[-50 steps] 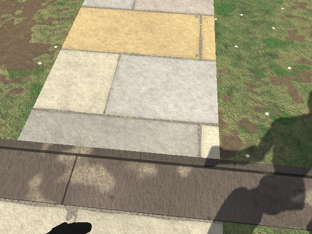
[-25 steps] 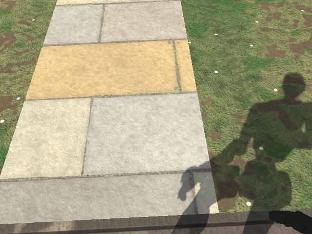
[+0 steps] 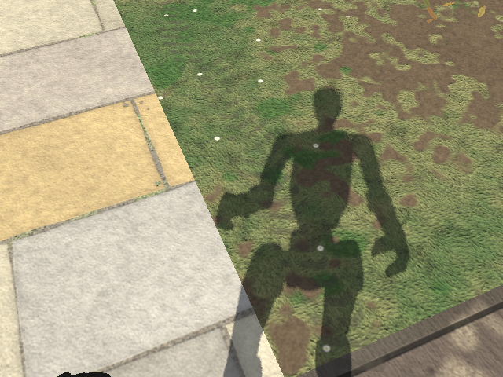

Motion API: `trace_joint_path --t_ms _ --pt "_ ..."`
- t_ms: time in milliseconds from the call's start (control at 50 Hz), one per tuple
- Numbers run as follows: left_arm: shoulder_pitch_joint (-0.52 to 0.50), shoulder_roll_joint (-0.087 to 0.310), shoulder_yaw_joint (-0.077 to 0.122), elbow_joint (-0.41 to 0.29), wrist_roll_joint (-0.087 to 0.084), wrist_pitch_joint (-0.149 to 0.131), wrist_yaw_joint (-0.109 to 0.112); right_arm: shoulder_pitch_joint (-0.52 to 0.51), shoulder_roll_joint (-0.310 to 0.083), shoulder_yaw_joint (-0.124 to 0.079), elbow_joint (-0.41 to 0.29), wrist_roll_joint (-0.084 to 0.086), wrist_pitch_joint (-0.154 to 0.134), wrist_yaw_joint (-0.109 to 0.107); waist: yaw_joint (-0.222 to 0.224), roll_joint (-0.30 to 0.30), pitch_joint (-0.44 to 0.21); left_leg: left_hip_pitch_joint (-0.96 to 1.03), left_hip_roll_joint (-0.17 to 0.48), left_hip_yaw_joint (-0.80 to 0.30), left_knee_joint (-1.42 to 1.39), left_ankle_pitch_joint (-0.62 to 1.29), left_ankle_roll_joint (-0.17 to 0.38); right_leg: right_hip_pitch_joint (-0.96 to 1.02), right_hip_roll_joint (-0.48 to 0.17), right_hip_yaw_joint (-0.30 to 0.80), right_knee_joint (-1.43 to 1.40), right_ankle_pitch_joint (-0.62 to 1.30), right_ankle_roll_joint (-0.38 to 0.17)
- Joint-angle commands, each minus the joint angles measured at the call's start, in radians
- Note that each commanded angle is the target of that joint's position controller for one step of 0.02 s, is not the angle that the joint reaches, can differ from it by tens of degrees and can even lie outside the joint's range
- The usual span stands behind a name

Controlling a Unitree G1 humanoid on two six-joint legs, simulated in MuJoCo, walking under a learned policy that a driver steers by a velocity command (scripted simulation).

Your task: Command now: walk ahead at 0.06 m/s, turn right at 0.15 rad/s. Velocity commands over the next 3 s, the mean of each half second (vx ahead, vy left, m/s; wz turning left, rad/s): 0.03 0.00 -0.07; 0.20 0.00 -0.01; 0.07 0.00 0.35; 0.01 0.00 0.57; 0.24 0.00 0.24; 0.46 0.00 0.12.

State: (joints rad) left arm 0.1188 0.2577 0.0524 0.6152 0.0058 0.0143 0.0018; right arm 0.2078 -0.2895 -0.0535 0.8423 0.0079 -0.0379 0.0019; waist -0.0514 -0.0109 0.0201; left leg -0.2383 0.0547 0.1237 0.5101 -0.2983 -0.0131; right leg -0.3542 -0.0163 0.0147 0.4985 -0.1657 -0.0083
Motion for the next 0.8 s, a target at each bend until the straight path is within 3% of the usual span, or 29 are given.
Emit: trace_joint_path --t_ms 20,40,60,100,140,200,240,260,280,300,320,340,400,540,580,620,660,680,720,760,780,800 --pt "0.088 0.133 0.029 -0.058 0.027 -0.007 0.017 0.037 -0.016 0.019 -0.063 -0.032 -0.016 0.007 0.04 -0.219 -0.237 -0.237 0.008 -0.095 0.244 -0.315 -0.03 0.389 -0.35 0.359 -0.088 0.586 -0.283" --pt "0.09 0.102 0.022 -0.042 0.025 -0.016 0.009 -0.021 -0.077 0.006 -0.075 -0.015 -0.004 0.003 0.067 -0.178 -0.202 -0.256 0.019 -0.13 0.31 -0.335 -0.047 0.336 -0.317 0.353 -0.121 0.485 -0.298" --pt "0.065 0.1 0.019 -0.029 0.024 -0.025 0.004 -0.042 -0.098 -0.004 -0.073 -0.006 0.008 -0.002 0.06 -0.157 -0.17 -0.266 0.026 -0.144 0.35 -0.316 -0.052 0.301 -0.28 0.312 -0.13 0.447 -0.267" --pt "-0.012 0.121 0.024 -0.027 0.013 -0.036 0.002 -0.003 -0.108 -0.014 -0.043 -0.017 0.035 -0.016 0.028 -0.131 -0.141 -0.201 0.035 -0.159 0.355 -0.245 -0.066 0.196 -0.244 0.243 -0.141 0.432 -0.228" --pt "-0.05 0.114 0.023 -0.017 0.015 -0.034 0.003 0.025 -0.076 -0.007 -0.024 -0.013 0.044 -0.019 0.009 -0.125 -0.134 -0.109 0.016 -0.136 0.306 -0.169 -0.071 0.117 -0.198 0.176 -0.14 0.418 -0.21" --pt "-0.054 0.084 0.015 0.01 0.01 -0.027 0.006 0.014 -0.046 0.002 -0.015 -0.009 0.044 -0.018 0.016 -0.128 -0.136 -0.031 0.001 -0.115 0.143 -0.036 -0.058 0.111 -0.174 0.154 -0.122 0.307 -0.197" --pt "-0.033 0.056 0.005 0.037 0.001 -0.025 0.004 0.018 -0.04 0.008 -0.008 -0.025 0.041 -0.013 0.003 -0.105 -0.126 0.072 -0.006 -0.113 -0.054 0.17 -0.033 0.084 -0.129 0.135 -0.104 0.11 -0.135" --pt "-0.001 0.042 0.002 0.054 0.006 -0.028 0.003 0.013 -0.075 0.004 -0.015 -0.039 0.04 -0.012 0.024 -0.062 -0.111 0.102 0.041 -0.167 -0.078 0.254 -0.011 0.059 -0.091 0.123 -0.084 -0.027 -0.085" --pt "0.034 0.049 0.005 0.062 0.017 -0.029 0.0 0.0 -0.133 -0.007 -0.021 -0.033 0.04 -0.015 0.072 0.037 -0.07 0.063 0.08 -0.187 -0.071 0.242 0.025 0.04 -0.037 0.082 -0.065 -0.139 -0.049" --pt "0.034 0.035 0.003 0.065 0.02 -0.026 0.003 -0.038 -0.123 -0.009 -0.007 -0.022 0.04 -0.013 0.086 0.144 -0.033 -0.076 0.074 -0.201 -0.11 0.006 0.059 0.111 0.003 0.027 -0.057 -0.124 -0.017" --pt "0.001 0.066 0.011 0.075 0.015 -0.023 0.01 -0.06 -0.079 0.002 -0.018 -0.025 0.034 -0.01 0.062 0.117 0.004 -0.132 0.053 -0.196 -0.139 -0.081 0.05 0.147 0.0 0.028 -0.032 -0.081 -0.009" --pt "-0.01 0.07 0.017 0.078 0.009 -0.022 0.017 -0.059 -0.066 0.006 -0.008 -0.031 0.027 -0.012 0.059 0.103 0.001 -0.136 0.045 -0.188 -0.143 -0.083 0.033 0.16 -0.006 0.028 -0.02 -0.046 -0.016" --pt "0.011 0.06 0.02 0.107 0.008 -0.018 0.024 -0.023 -0.061 0.01 0.017 -0.023 0.007 -0.017 0.048 0.069 -0.017 -0.08 0.026 -0.165 -0.111 0.012 0.014 0.154 -0.017 0.041 -0.019 0.035 -0.024" --pt "0.047 0.056 0.027 0.19 0.001 -0.023 0.027 -0.005 -0.05 0.014 0.055 -0.018 0.012 -0.025 0.039 0.019 -0.026 -0.038 0.01 -0.152 -0.09 0.07 0.026 0.161 -0.017 0.033 -0.018 0.091 -0.009" --pt "0.084 0.06 0.032 0.225 -0.007 -0.019 0.03 0.028 -0.069 0.006 0.078 -0.007 0.02 -0.028 0.036 0.039 -0.027 -0.039 0.0 -0.156 -0.109 -0.172 0.055 0.137 0.028 -0.017 0.019 -0.175 -0.015" --pt "0.073 0.061 0.035 0.227 -0.015 -0.029 0.032 0.049 -0.101 -0.006 0.076 0.006 0.021 -0.031 0.022 0.093 0.06 -0.056 0.071 -0.271 -0.183 -0.45 0.122 -0.008 0.049 -0.042 0.082 -0.388 -0.028" --pt "0.04 0.028 0.029 0.215 -0.03 -0.061 0.023 0.091 -0.144 -0.022 0.087 0.016 0.004 -0.032 0.011 0.187 0.118 -0.012 0.231 -0.496 -0.304 -0.567 0.213 -0.12 0.044 -0.078 0.224 -0.288 -0.037" --pt "0.024 0.028 0.028 0.211 -0.032 -0.076 0.016 0.087 -0.151 -0.027 0.087 0.019 -0.006 -0.033 0.011 0.196 0.146 -0.029 0.279 -0.559 -0.329 -0.53 0.242 -0.137 0.009 -0.046 0.256 -0.261 -0.053" --pt "0.062 0.027 0.03 0.232 -0.039 -0.097 0.004 0.032 -0.13 -0.026 0.074 0.021 -0.018 -0.028 0.052 0.183 0.134 -0.035 0.258 -0.491 -0.301 -0.391 0.219 -0.061 -0.008 -0.046 0.153 -0.279 -0.085" --pt "0.234 0.047 0.048 0.321 -0.034 -0.103 0.0 -0.042 -0.098 -0.02 0.056 0.028 -0.017 -0.018 0.133 0.131 0.072 -0.173 0.135 -0.31 -0.175 -0.225 0.144 0.273 0.032 -0.064 -0.016 -0.119 -0.087" --pt "0.346 0.101 0.066 0.353 -0.027 -0.104 0.004 -0.072 -0.044 -0.006 0.04 0.019 -0.023 -0.015 0.17 -0.015 0.029 -0.268 0.044 -0.181 0.082 -0.089 0.082 0.401 -0.088 0.132 -0.115 -0.171 -0.12" --pt "0.451 0.222 0.094 0.37 -0.027 -0.109 -0.004 -0.087 -0.01 0.001 -0.007 0.022 -0.04 -0.02 0.185 -0.299 -0.005 -0.467 -0.085 -0.064 0.406 -0.138 0.024 0.528 -0.301 0.553 -0.288 -0.282 -0.255"
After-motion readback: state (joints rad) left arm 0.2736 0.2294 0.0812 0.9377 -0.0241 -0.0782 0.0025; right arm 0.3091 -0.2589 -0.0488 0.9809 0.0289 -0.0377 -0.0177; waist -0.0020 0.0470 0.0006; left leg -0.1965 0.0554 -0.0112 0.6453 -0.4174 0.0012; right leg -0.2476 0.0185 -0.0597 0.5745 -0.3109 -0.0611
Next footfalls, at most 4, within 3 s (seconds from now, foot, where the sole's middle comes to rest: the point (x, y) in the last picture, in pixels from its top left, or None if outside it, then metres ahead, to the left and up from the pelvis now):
0.26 left None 0.05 0.14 -0.77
1.18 left None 0.33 0.10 -0.77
1.62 right None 0.33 -0.11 -0.77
2.06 left None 0.21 0.12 -0.77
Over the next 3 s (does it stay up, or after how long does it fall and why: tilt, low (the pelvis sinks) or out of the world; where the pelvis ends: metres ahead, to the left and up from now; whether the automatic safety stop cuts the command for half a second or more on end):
stays up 0.59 0.16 0.01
